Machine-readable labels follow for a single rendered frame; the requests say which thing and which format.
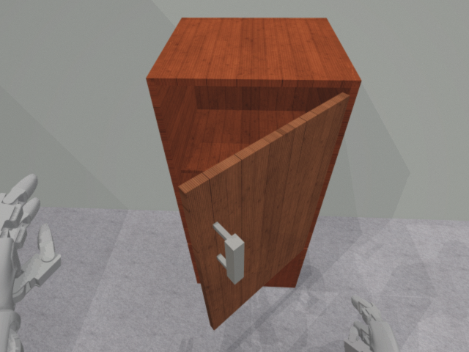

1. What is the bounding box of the robot left hand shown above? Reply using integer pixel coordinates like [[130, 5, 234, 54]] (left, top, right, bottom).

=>
[[0, 174, 61, 311]]

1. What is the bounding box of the robot right hand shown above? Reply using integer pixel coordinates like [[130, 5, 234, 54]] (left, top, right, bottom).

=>
[[344, 295, 400, 352]]

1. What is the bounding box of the cupboard door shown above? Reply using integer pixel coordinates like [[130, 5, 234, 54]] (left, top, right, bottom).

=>
[[178, 92, 350, 331]]

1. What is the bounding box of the handle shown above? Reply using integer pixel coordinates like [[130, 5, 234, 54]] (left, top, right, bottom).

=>
[[213, 222, 245, 285]]

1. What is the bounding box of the robot left forearm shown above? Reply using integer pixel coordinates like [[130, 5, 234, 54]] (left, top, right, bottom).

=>
[[0, 309, 24, 352]]

